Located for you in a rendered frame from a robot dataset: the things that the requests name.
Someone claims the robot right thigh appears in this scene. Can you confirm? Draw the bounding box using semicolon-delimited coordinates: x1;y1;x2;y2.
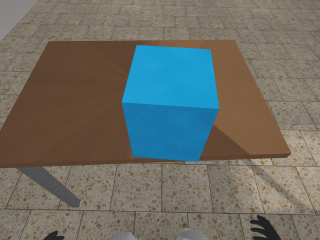
176;229;209;240

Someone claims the robot left hand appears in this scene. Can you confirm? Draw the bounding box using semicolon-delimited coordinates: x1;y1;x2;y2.
44;230;65;240

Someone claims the robot right hand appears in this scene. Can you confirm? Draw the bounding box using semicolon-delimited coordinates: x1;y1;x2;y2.
250;215;281;240

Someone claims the table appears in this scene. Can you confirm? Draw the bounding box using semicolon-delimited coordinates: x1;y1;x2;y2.
0;39;292;208

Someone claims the carton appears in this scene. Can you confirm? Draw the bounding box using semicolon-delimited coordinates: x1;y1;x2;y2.
121;45;220;162

